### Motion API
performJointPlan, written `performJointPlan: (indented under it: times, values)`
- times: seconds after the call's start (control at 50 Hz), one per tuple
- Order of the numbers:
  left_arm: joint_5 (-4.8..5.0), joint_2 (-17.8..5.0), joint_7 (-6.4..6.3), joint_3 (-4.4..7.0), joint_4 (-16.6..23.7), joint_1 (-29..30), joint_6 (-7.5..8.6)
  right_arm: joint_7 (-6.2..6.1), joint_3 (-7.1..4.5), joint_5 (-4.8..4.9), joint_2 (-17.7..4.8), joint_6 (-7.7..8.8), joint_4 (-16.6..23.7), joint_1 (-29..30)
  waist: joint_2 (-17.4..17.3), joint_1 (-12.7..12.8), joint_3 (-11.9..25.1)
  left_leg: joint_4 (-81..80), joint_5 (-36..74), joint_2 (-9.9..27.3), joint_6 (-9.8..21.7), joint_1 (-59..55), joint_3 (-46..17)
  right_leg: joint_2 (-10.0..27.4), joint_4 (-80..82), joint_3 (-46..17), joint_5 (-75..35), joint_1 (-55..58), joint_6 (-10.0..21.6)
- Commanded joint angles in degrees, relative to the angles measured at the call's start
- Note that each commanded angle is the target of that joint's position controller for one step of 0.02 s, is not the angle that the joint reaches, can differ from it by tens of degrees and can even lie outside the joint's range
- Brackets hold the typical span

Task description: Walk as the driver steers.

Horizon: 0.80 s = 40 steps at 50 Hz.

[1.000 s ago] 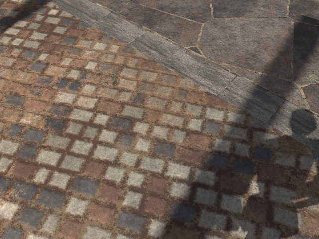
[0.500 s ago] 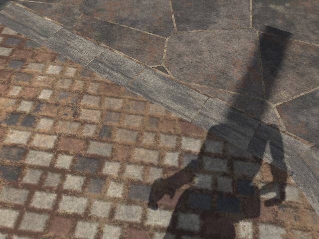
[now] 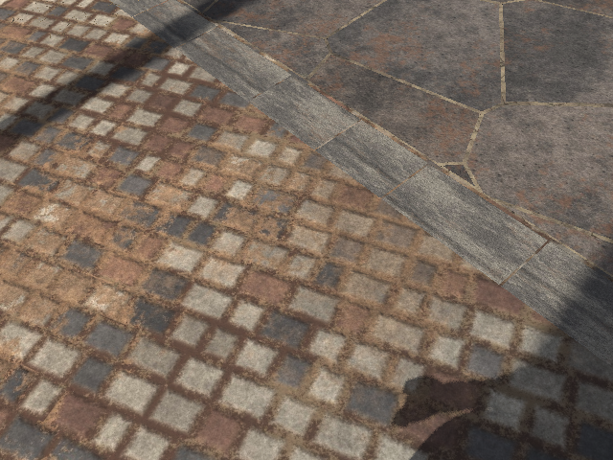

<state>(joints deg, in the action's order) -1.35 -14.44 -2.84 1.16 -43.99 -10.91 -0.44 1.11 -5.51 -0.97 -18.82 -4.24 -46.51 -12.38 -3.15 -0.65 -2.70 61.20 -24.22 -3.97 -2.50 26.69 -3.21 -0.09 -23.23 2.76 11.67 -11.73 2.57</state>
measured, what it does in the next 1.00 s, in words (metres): walks ahead, turning left: left foot, then right foot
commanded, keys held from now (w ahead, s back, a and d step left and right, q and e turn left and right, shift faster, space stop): q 0.42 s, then w+q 0.58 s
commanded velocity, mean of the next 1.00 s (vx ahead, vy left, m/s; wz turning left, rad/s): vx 0.19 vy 0.00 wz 0.59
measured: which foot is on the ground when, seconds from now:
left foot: up 0.00-0.24, down 0.26-0.78, up 0.80-1.00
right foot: down 0.00-0.26, up 0.28-0.76, down 0.78-1.00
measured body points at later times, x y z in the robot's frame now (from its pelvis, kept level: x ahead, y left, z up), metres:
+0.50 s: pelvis -0.02 +0.05 +0.00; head +0.00 +0.08 +0.45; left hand -0.01 +0.35 -0.13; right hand +0.17 -0.20 -0.10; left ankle -0.05 +0.11 -0.75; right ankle +0.02 -0.10 -0.68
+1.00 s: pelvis +0.12 +0.07 +0.00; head +0.14 +0.06 +0.45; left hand +0.00 +0.33 -0.10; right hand +0.37 -0.10 -0.12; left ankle +0.07 +0.20 -0.66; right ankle +0.12 -0.05 -0.75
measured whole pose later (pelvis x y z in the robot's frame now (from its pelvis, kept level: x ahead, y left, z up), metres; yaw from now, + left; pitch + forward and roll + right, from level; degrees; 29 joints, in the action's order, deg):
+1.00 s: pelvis +0.12 +0.07 +0.00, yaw +35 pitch +1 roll +0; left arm -1.3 -15.1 -0.4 2.0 -45.7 -19.3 4.1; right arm 3.8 -4.0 -2.2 -19.3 -0.3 -43.6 -13.5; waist -3.9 1.2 0.0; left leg 62.0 -12.9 -1.0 1.4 34.4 -4.4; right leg -1.4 -15.8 3.4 14.0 -3.1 2.0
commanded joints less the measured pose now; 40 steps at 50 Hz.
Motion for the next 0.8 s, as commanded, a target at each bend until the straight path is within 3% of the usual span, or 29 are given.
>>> performJointPlan:
  times: [0.02, 0.18, 0.22, 0.24, 0.26, 0.28, 0.3, 0.32, 0.34, 0.38, 0.42, 0.46, 0.5, 0.52, 0.66, 0.72, 0.76, 0.78, 0.8]
  values:
    - [-0.07, -8.4, -0.01, 2.35, 2.5, -2.3, 0.64, 0.79, -0.32, 0.32, -3.0, -0.34, 3.6, 0.0, 11.5, 1.5, 4.1, -1.7, -0.6, 1.3, -1.5, 5.2, 1.5, 14.2, 4.2, -8.9, -27.1, 10.9, 9.5]
    - [-0.53, -11.9, 1.78, 4.09, 2.0, -2.1, 0.21, 1.47, 0.80, 1.23, -2.3, -0.42, 6.7, 3.3, 14.4, 2.5, 5.4, -20.2, -2.5, 2.4, 1.8, -7.8, 7.1, 16.9, 0.6, -4.3, -25.0, 7.0, 8.6]
    - [0.05, -12.5, 1.97, 4.45, 1.9, -1.0, -0.21, 1.38, 0.90, 1.10, -1.9, 0.10, 6.6, 1.3, 13.3, 0.7, 5.7, -29.8, 3.0, 1.8, 3.3, -13.2, 8.2, 16.7, -3.1, -2.3, -22.1, 4.9, 6.4]
    - [0.39, -12.3, 2.01, 4.53, 1.6, -1.3, -0.42, 0.94, 0.86, 0.56, -2.3, 0.67, 6.1, -0.2, 10.7, -0.7, 5.8, -37.9, 10.2, 1.5, 4.2, -18.2, 7.2, 15.8, -7.0, -0.2, -16.6, 1.2, 3.4]
    - [0.18, -10.5, 2.24, 4.22, 1.4, -3.5, -0.66, 0.25, 0.05, -0.41, -6.0, 1.50, 5.9, -1.6, 0.8, -1.0, 5.5, -45.5, 12.8, 8.0, 5.8, -24.6, -4.2, 12.2, -17.3, 4.0, -4.4, -7.2, -0.8]
    - [-0.42, -5.1, 2.19, 2.75, 5.1, -3.3, -1.17, 0.00, -1.75, -0.10, -15.2, 2.16, 7.7, -1.6, -14.3, 0.8, 3.8, -44.7, 37.5, 25.6, 12.6, -27.6, -27.2, 1.8, -28.9, 6.7, 25.3, -23.1, -5.2]
    - [-0.53, -7.4, 1.04, 2.81, 6.0, 2.3, -2.06, -0.18, -2.60, 0.14, -15.1, 2.09, 6.3, -6.9, -8.2, -4.9, 5.3, -43.4, 40.6, 26.4, 19.4, -23.8, -25.4, 1.4, -36.4, -2.3, 25.7, -22.6, -4.9]
    - [0.38, -8.1, 1.08, 3.15, 5.5, 2.2, -2.45, -0.45, -1.45, 0.27, -11.3, 1.93, 5.9, -4.3, -4.8, -2.1, 2.4, -43.6, 36.8, 22.4, 19.0, -21.9, -20.4, 2.5, -38.8, -4.3, 20.8, -23.0, -4.6]
    - [0.96, -8.6, 1.38, 3.41, 4.5, 1.1, -2.18, -0.76, -0.55, 0.57, -8.3, 1.66, 6.6, 0.5, -3.7, 0.1, 0.1, -44.3, 31.9, 17.8, 16.4, -19.5, -16.0, 3.1, -37.5, -5.1, 15.2, -22.1, -4.3]
    - [-0.27, -10.0, 1.90, 3.95, 3.0, -1.1, -1.86, -1.26, 0.12, 0.94, -6.3, 1.62, 7.7, 3.7, -5.3, 1.3, 1.6, -43.7, 34.5, 13.4, 14.4, -20.7, -12.8, 2.3, -37.9, -4.4, 10.1, -20.8, -4.6]
    - [-0.25, -9.2, 2.35, 3.85, 2.9, -1.7, -2.01, -1.01, 0.08, 1.09, -6.6, 1.88, 7.3, 1.7, -2.9, 1.1, 4.1, -43.0, 36.9, 13.0, 14.6, -22.1, -13.0, 1.5, -38.6, -4.5, 8.9, -20.1, -5.1]
    - [-0.53, -8.7, 2.78, 3.69, 3.5, -0.6, -2.07, -0.80, -0.28, 0.89, -7.5, 2.13, 6.4, -1.4, -2.8, -0.1, 4.8, -46.0, 17.8, 12.3, 15.4, -23.4, -16.3, 1.6, -35.6, -4.6, 8.2, -21.4, -5.4]
    - [-0.90, -9.0, 3.15, 3.73, 4.2, 2.1, -2.04, -0.59, -0.27, 0.33, -7.3, 2.24, 5.9, -3.1, -4.9, -1.5, 2.1, -49.7, -1.3, 12.2, 16.2, -23.3, -21.0, 1.5, -31.3, -4.8, 7.9, -24.0, -5.5]
    - [-0.92, -9.1, 3.28, 3.74, 4.5, 3.3, -1.81, -0.55, -0.29, 0.11, -7.4, 2.39, 5.7, -3.9, -5.3, -2.0, 0.9, -50.7, -4.5, 12.5, 16.6, -23.3, -22.9, 1.3, -29.2, -4.9, 7.9, -24.7, -5.6]
    - [-0.32, -7.9, 3.56, 2.85, 5.9, 7.7, 1.14, -0.38, -0.92, -0.48, -9.1, 4.28, 4.5, -7.3, -3.4, -3.2, 0.2, -48.5, -3.9, 11.6, 17.9, -20.3, -27.6, -0.7, -16.7, -5.5, 9.1, -19.0, -4.5]
    - [0.61, -7.8, 3.05, 2.54, 5.9, 5.2, 2.13, 0.09, -1.07, -0.57, -9.1, 4.72, 5.1, -5.2, -3.2, -0.8, 0.1, -46.6, -3.6, 10.2, 16.4, -13.1, -29.6, -2.3, -9.8, -5.8, 9.1, -8.3, -3.1]
    - [0.76, -7.5, 1.85, 2.57, 3.5, -3.3, 3.08, -0.15, -0.83, -0.11, -7.8, 4.89, 6.0, -1.0, 0.0, 5.3, 0.6, -40.4, -5.1, 5.2, 12.3, -0.7, -26.3, -2.3, 1.3, -5.5, 2.4, 10.6, -2.0]
    - [0.04, -11.7, 0.90, 3.55, 2.5, -8.7, 3.65, -0.32, 0.10, 0.34, -4.3, 5.55, 6.6, -1.0, 6.9, 7.4, 2.9, -30.2, -10.0, 0.8, 9.1, 8.0, -20.3, 6.2, 5.2, -13.9, 10.0, 21.2, -0.8]
    - [-0.79, -18.3, 0.35, 4.68, 3.0, -12.5, 3.64, -0.30, 1.43, 1.00, 0.1, 6.09, 8.8, -1.1, 17.7, 8.0, 7.6, -12.8, -12.3, -6.7, 6.7, 14.6, -8.0, 21.7, 14.2, -36.4, 31.6, 25.5, 3.6]
Velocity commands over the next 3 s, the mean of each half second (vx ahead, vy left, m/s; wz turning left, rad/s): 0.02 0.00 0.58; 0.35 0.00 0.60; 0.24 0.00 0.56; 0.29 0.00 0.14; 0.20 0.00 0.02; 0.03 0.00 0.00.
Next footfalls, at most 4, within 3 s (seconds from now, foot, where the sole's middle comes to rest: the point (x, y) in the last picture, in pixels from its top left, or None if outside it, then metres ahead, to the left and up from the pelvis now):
0.26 left None -0.01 0.12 -0.78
0.78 right None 0.15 -0.03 -0.78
1.24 left None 0.27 0.32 -0.78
1.88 right None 0.45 0.24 -0.78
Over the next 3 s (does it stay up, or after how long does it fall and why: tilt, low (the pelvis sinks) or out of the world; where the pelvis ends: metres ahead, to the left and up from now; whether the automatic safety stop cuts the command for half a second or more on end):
stays up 0.49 0.45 0.00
